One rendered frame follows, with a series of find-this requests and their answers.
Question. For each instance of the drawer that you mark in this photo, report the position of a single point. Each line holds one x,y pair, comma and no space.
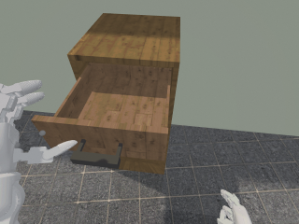
111,104

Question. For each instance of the cabinet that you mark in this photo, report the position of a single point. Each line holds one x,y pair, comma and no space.
136,40

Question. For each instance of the robot right hand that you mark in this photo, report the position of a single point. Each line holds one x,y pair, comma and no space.
237,215

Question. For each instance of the handle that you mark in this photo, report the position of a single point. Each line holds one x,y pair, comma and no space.
96,159

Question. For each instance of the robot left forearm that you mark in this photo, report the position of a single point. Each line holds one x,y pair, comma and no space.
12,196

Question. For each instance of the robot left hand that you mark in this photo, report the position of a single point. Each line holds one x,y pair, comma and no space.
13,99

